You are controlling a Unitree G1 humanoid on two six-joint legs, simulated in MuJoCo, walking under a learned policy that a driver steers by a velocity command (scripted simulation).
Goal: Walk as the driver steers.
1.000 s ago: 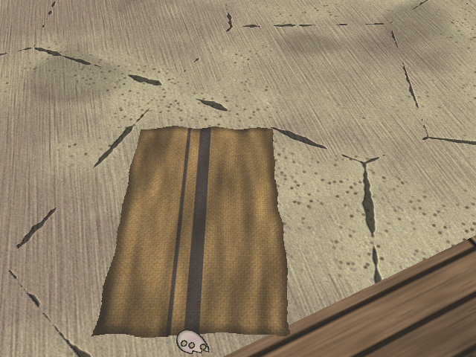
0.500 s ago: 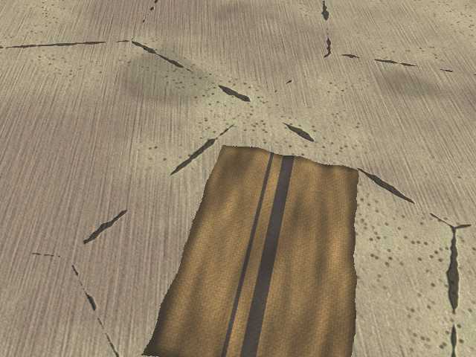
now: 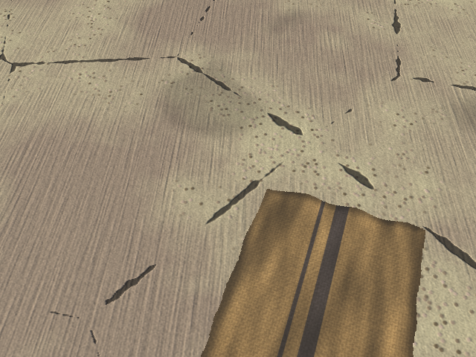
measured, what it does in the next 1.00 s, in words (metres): walks ahead, turning right: left foot, then right foot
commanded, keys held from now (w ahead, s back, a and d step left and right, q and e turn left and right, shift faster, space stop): w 0.36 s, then w+e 0.64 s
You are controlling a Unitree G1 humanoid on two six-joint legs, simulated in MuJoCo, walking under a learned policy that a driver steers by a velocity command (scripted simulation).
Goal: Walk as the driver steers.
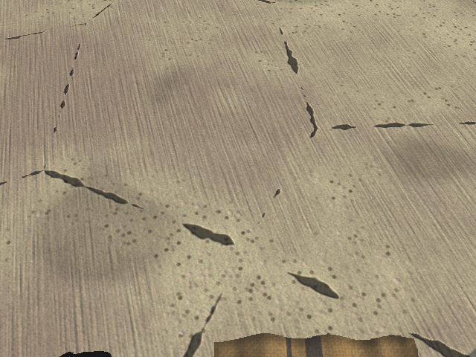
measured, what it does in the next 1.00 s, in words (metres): walks ahead: left foot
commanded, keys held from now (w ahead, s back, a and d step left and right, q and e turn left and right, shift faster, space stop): w+e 0.04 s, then w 0.84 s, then w+q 0.08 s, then q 0.04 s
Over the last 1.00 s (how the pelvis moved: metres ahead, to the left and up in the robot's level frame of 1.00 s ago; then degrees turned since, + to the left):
0.55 0.00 -0.02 -18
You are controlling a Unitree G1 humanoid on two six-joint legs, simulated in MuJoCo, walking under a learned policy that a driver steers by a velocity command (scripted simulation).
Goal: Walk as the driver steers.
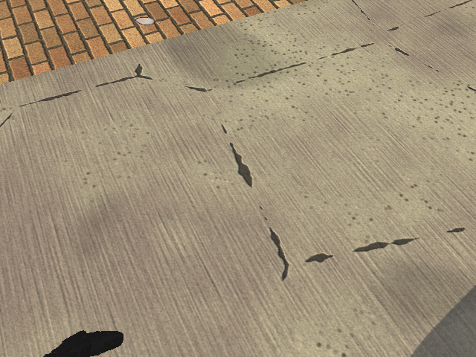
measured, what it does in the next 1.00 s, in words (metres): walks ahead, turning left: right foot, then left foot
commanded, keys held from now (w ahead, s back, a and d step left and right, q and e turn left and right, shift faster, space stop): q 0.64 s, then no key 0.36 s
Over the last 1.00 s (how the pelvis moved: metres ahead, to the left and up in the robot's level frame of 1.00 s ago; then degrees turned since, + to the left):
0.56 -0.01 0.02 -6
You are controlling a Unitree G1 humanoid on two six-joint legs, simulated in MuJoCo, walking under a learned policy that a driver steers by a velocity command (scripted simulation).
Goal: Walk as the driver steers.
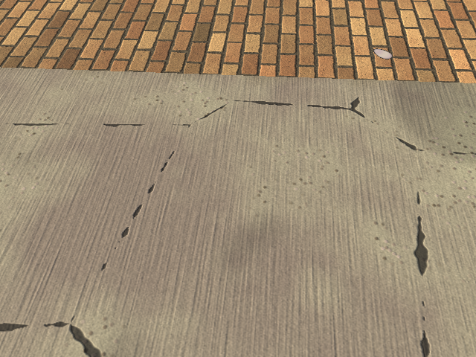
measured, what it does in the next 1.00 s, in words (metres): walks ahead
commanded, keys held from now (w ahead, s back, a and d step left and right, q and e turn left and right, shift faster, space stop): no key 0.38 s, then w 0.62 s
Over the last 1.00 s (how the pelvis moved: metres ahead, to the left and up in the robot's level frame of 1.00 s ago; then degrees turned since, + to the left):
0.16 0.00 0.00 26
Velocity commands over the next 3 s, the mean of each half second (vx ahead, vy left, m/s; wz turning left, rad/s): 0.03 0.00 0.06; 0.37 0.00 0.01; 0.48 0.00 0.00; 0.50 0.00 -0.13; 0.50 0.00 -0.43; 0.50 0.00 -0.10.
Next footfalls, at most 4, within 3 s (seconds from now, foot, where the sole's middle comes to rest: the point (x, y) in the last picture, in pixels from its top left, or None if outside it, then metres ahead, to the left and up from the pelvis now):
1.10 right None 0.46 -0.12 -0.77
1.64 left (222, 269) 0.77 0.11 -0.77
2.20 right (298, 196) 1.05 -0.15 -0.77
2.70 left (270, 121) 1.44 -0.07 -0.77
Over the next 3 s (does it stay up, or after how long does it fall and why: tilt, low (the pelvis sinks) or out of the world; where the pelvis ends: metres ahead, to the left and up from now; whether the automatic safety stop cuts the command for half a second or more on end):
stays up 1.39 -0.14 0.01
